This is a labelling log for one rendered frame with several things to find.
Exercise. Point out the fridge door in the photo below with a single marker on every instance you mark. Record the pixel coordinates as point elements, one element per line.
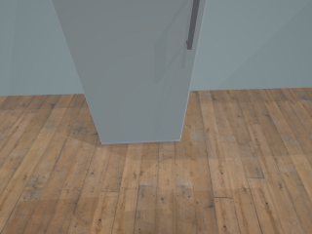
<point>132,61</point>

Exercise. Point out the handle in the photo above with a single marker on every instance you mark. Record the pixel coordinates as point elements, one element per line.
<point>192,26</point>

